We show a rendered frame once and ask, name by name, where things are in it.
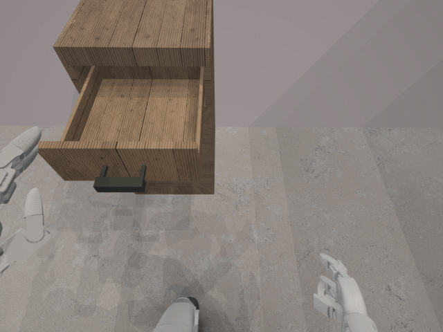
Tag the cabinet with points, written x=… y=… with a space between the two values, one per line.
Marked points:
x=147 y=33

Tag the robot left shin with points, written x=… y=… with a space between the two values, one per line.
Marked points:
x=184 y=299

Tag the drawer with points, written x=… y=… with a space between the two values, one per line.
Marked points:
x=128 y=116

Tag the right robot forearm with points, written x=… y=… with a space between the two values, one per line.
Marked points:
x=356 y=322

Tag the left robot hand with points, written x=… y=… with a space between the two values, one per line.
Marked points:
x=14 y=159

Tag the right robot hand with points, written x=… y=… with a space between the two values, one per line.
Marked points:
x=344 y=297

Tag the left robot thigh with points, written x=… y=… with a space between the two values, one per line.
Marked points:
x=179 y=317

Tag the handle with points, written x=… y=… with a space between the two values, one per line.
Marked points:
x=120 y=184

